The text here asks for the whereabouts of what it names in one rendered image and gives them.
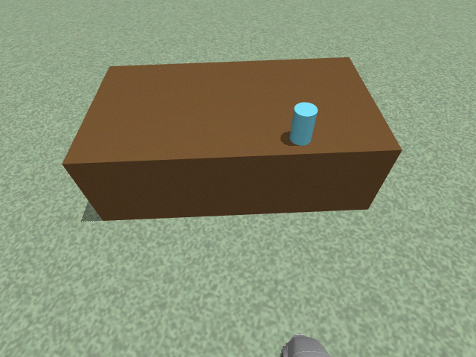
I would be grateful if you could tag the can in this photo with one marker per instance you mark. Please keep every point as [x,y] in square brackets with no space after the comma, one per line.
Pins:
[303,123]

